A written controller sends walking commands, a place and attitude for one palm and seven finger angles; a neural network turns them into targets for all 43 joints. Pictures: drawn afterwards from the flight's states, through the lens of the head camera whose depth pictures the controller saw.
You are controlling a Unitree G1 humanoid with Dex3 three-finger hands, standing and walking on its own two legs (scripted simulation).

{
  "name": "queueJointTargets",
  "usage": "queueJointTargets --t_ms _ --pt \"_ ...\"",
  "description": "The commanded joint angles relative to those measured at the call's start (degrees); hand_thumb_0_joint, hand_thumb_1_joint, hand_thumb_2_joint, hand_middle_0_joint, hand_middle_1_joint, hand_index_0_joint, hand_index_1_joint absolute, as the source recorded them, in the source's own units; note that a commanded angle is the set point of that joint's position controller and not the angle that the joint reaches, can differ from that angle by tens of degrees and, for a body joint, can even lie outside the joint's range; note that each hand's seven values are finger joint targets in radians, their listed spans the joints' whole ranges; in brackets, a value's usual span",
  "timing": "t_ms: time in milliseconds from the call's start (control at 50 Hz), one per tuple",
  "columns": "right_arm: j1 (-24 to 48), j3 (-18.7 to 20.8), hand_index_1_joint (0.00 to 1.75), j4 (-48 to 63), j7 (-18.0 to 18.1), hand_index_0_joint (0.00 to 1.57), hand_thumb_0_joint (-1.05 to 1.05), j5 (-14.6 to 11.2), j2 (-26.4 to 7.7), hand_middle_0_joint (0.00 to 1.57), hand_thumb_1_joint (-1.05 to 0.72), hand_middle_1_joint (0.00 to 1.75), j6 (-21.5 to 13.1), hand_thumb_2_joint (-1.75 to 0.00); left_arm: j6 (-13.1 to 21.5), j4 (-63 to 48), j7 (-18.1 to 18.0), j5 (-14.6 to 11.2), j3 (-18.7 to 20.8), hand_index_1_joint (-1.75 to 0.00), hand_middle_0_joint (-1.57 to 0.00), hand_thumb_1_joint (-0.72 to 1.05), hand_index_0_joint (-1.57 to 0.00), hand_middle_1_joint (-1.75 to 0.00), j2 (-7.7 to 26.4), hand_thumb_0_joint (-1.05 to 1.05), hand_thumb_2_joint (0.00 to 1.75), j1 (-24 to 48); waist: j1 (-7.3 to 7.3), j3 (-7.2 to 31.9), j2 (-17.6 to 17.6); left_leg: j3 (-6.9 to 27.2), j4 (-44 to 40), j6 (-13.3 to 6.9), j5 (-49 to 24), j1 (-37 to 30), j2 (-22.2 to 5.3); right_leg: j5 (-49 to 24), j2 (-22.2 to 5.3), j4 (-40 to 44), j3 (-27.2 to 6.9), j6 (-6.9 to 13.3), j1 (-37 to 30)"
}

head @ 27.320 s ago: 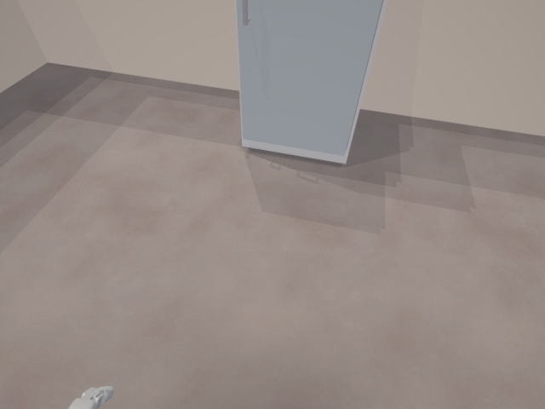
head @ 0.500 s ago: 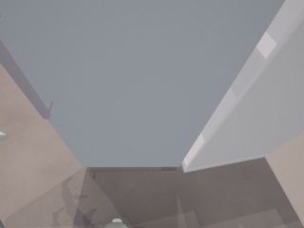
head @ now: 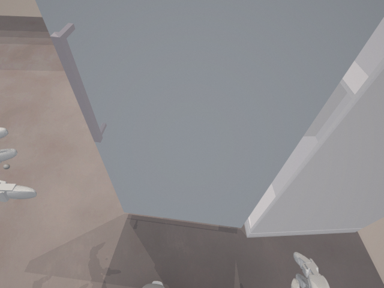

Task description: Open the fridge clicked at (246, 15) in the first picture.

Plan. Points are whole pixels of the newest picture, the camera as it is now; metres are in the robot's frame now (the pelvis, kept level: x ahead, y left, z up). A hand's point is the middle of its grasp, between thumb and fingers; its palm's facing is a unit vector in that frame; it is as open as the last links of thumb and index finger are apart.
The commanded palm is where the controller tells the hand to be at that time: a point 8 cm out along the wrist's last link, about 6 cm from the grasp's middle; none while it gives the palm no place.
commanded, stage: draw the hand back to the body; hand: left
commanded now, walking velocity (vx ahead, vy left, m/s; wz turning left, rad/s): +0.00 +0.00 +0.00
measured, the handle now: (86, 92) +0.47 +0.29 +0.12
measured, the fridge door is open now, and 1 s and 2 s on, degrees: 80 80 80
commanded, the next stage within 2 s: step back with the hand held close in 1.60 s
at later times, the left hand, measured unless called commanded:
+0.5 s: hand (2, 180) +0.24 +0.34 +0.13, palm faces +0.02 -1.00 -0.04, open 14.7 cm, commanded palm +0.21 +0.38 +0.14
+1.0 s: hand (2, 171) +0.24 +0.31 +0.17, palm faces +0.54 -0.76 -0.37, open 11.0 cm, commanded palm +0.18 +0.33 +0.19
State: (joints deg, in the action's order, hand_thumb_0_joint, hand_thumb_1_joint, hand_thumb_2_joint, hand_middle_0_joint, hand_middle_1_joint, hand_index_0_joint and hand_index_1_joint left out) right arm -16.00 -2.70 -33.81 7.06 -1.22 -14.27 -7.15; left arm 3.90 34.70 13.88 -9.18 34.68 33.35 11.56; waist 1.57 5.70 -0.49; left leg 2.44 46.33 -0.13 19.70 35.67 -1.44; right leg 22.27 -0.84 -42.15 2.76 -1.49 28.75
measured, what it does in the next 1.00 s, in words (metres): stands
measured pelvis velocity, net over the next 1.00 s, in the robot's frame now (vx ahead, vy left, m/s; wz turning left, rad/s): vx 0.02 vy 0.00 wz -0.02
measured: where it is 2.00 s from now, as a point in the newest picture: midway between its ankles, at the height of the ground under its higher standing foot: outside the picture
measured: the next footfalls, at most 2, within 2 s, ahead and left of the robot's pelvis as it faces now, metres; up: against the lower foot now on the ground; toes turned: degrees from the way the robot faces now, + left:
none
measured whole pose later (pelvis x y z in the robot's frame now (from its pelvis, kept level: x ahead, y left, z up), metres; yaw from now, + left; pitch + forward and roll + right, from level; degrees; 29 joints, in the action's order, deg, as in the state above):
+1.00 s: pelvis +0.02 +0.00 +0.03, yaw -1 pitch -1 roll +0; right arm -11.4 -3.9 -37.0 5.8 -0.1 -12.2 -11.3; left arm 2.2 -9.1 -6.9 -4.4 23.7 22.0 -16.2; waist 5.1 1.5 1.9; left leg -0.4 30.6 -0.6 15.3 14.5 0.1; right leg 18.2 -2.4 -28.7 0.1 -2.1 9.7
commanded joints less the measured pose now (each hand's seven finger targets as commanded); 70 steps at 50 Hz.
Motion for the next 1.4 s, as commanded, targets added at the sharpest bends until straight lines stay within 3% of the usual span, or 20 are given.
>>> queueJointTargets --t_ms 0,20,40,80,220,280,380,500,520,540,560,640,720,820,900,1040,1080,1180,1260,1380 --pt "-1.3 4.1 0.3 4.7 1.5 0.2 0.0 -0.4 -10.1 0.2 -0.9 0.3 -2.9 -0.9 3.9 -9.0 0.5 -1.5 6.1 -1.15 -0.25 -0.55 -0.25 -1.15 23.8 0.0 0.2 18.9 -1.37 10.1 10.0 0.9 -7.9 -1.3 -7.7 -13.5 1.2 -6.4 3.1 5.4 0.7 3.0 2.7" --pt "-1.5 4.1 0.3 4.9 2.1 0.2 0.0 -0.8 -11.3 0.2 -0.9 0.3 -3.7 -0.9 7.6 -11.8 7.7 -5.7 1.5 -1.15 -0.25 -0.55 -0.25 -1.15 19.5 0.0 0.2 20.5 -4.76 12.2 11.0 0.2 -6.6 -1.1 -9.8 -16.4 0.9 -8.8 3.4 5.6 0.1 3.2 2.2" --pt "-1.2 4.1 0.3 4.3 2.6 0.2 0.0 -0.9 -11.2 0.2 -0.9 0.3 -4.1 -0.9 9.4 -11.5 11.6 -7.3 4.6 -1.15 -0.25 -0.55 -0.25 -1.15 23.7 0.0 0.2 20.6 -2.68 14.0 11.6 0.1 -5.7 -1.3 -11.0 -16.9 1.1 -9.9 3.5 5.3 -0.4 3.5 1.1" --pt "-0.7 3.7 0.3 5.0 3.1 0.2 0.0 -0.9 -11.1 0.2 -0.9 0.3 -4.8 -0.9 10.7 -13.3 16.2 -9.5 5.9 -1.15 -0.25 -0.55 -0.25 -1.15 26.1 0.0 0.2 20.3 -1.71 17.9 12.7 -0.1 -5.0 -1.6 -13.7 -18.2 1.5 -13.0 3.5 4.6 -0.9 3.7 -1.5" --pt "0.3 3.2 0.3 8.0 1.1 0.2 0.0 -2.5 -12.8 0.2 -0.9 0.3 -6.1 -0.9 7.1 0.5 33.0 -17.0 9.3 -1.15 -0.25 -0.55 -0.25 -1.15 29.5 0.0 0.2 8.7 -0.51 9.6 3.5 -0.9 -3.1 -1.9 -12.6 -6.0 2.0 -15.5 2.0 4.5 -4.4 2.2 -3.8" --pt "0.5 3.6 0.3 11.1 -0.7 0.2 0.0 -2.7 -12.7 0.2 -0.9 0.3 -6.7 -0.9 4.0 -2.4 34.3 -18.3 10.9 -1.15 -0.25 -0.55 -0.25 -1.15 31.0 0.0 0.2 6.1 1.27 11.5 5.1 -1.2 -2.9 -2.0 -13.1 -5.4 2.3 -15.5 1.4 3.9 -5.3 1.6 -5.0" --pt "-0.1 4.5 0.3 13.1 -1.9 0.2 0.0 -2.8 -12.1 0.2 -0.9 0.3 -8.8 -0.9 5.7 -12.9 31.7 -19.5 11.3 -1.15 -0.25 -0.55 -0.25 -1.15 27.9 0.0 0.2 1.9 1.2 13.2 5.0 -1.1 -3.2 -2.1 -11.0 -7.9 1.9 -10.5 1.8 4.6 -5.5 1.3 -3.5" --pt "1.4 4.1 0.3 12.9 -0.6 0.2 0.0 -3.5 -11.2 0.2 -0.9 0.3 -11.8 -0.9 5.6 -24.2 28.2 -20.6 5.5 -1.04 -0.24 -0.37 -0.24 -1.04 19.8 0.0 0.29 1.2 0.03 10.3 7.9 -0.2 -7.2 -2.2 -4.5 -13.6 1.5 -2.6 3.0 7.2 -3.4 1.9 -1.0" --pt "2.0 3.8 0.3 9.6 -1.3 0.2 0.0 -0.7 -10.8 0.2 -0.9 0.3 -10.4 -0.9 7.2 -26.7 12.9 -8.2 6.2 -1.02 -0.24 -0.33 -0.24 -1.02 24.7 0.0 0.31 7.6 1.18 5.2 7.2 0.7 -9.8 -1.6 -0.5 -12.8 2.8 0.8 2.5 11.4 -3.4 2.5 0.9" --pt "3.7 3.7 0.3 10.4 -1.0 0.2 0.0 -0.3 -10.1 0.2 -0.9 0.3 -10.7 -0.9 6.7 -26.6 5.7 -6.7 0.6 -1.0 -0.24 -0.3 -0.24 -1.0 15.7 0.0 0.32 2.5 -0.37 2.4 7.0 2.0 -13.7 -0.6 6.7 -13.6 1.7 3.5 1.9 11.6 -2.2 2.6 2.0" --pt "4.7 3.7 0.3 10.4 -0.5 0.2 0.0 -0.3 -10.1 0.2 -0.9 0.3 -11.1 -0.9 6.0 -29.2 1.4 -6.4 -0.9 -0.98 -0.24 -0.26 -0.24 -0.98 12.6 0.0 0.34 1.3 -0.15 -0.5 4.7 3.3 -16.3 -0.4 12.0 -12.0 1.4 4.7 2.0 11.9 -2.1 2.7 1.1" --pt "7.1 2.6 0.3 8.5 0.1 0.2 0.0 -0.1 -8.4 0.2 -0.9 0.3 -10.6 -0.9 5.9 -46.6 -11.3 -1.2 -2.3 -0.89 -0.24 -0.12 -0.24 -0.89 10.2 0.0 0.41 -6.5 1.02 5.2 14.9 4.5 -20.3 -0.1 12.8 -19.5 0.6 0.6 1.0 12.1 -1.4 3.2 -5.8" --pt "7.9 2.5 0.3 6.6 0.3 0.2 0.0 0.6 -7.4 0.2 -0.9 0.3 -11.0 -0.9 5.5 -54.9 -18.9 2.0 -0.9 -0.81 -0.23 0.03 -0.23 -0.81 9.5 0.0 0.48 -13.3 1.47 6.1 12.7 3.1 -21.4 -0.4 5.0 -22.1 -0.2 -4.3 1.2 13.7 -1.3 3.1 -10.6" --pt "8.5 2.5 0.3 5.0 0.3 0.2 0.0 0.6 -6.5 0.2 -0.9 0.3 -9.1 -0.9 3.2 -53.3 -21.3 4.2 -3.9 -0.7 -0.22 0.21 -0.22 -0.7 3.7 0.0 0.57 -16.8 1.23 0.1 7.9 0.6 -22.2 -0.6 -4.2 -23.3 -0.2 -8.8 1.3 15.7 -1.1 2.8 -13.0" --pt "8.7 2.7 0.3 5.0 -0.2 0.2 0.0 0.7 -6.4 0.2 -0.9 0.3 -7.5 -0.9 1.5 -54.0 -21.1 4.8 -7.6 -0.62 -0.22 0.36 -0.22 -0.62 -0.6 0.0 0.64 -20.0 1.4 -0.3 5.4 -0.9 -22.3 -0.8 -13.2 -26.5 -0.2 -13.4 1.1 16.7 -0.7 2.5 -15.4" --pt "10.5 2.9 0.3 6.3 -0.8 0.2 0.0 1.4 -5.5 0.2 -0.9 0.3 -6.4 -0.9 1.0 -65.3 -21.3 5.2 -6.8 -0.47 -0.21 0.61 -0.21 -0.47 0.9 0.0 0.76 -24.5 2.81 4.6 3.7 -2.4 -22.2 -1.4 -23.9 -31.2 0.3 -21.3 0.9 17.4 -0.4 1.9 -20.9" --pt "10.8 2.8 0.3 6.5 -0.9 0.2 0.0 1.6 -5.0 0.2 -0.9 0.3 -6.5 -0.9 1.3 -69.4 -21.5 5.3 -5.7 -0.43 -0.21 0.68 -0.21 -0.43 1.8 0.0 0.8 -26.6 3.25 5.9 6.3 -2.8 -21.8 -1.3 -27.4 -31.9 0.5 -24.2 0.5 17.4 -0.4 1.9 -22.8" --pt "11.4 2.7 0.3 6.5 -1.1 0.2 0.0 1.4 -3.9 0.2 -0.9 0.3 -5.4 -0.9 1.2 -70.5 -20.9 5.0 -6.6 -0.32 -0.2 0.86 -0.2 -0.32 -0.6 0.0 0.88 -32.4 2.98 0.6 5.6 -4.4 -21.9 -1.3 -25.9 -30.3 0.8 -26.6 0.5 18.8 -0.4 1.6 -22.2" --pt "11.0 3.4 0.3 6.2 -0.8 0.2 0.0 1.2 -4.1 0.2 -0.9 0.3 -3.8 -0.9 0.6 -65.1 -20.4 4.6 -5.6 -0.3 -0.2 0.9 -0.2 -0.3 -1.1 0.0 0.9 -36.4 3.03 -2.4 0.9 -5.3 -22.4 -1.6 -23.5 -29.6 0.6 -27.0 0.8 20.3 -0.5 1.0 -20.8" --pt "11.4 3.6 0.3 7.0 -0.3 0.2 0.0 1.2 -4.0 0.2 -0.9 0.3 -2.5 -0.9 1.0 -65.9 -19.9 4.3 -7.0 -0.3 -0.2 0.9 -0.2 -0.3 -1.5 0.0 0.9 -33.6 2.52 -0.8 0.4 -5.8 -22.3 -2.4 -20.8 -30.8 1.1 -26.2 0.2 20.7 -1.2 0.3 -20.8"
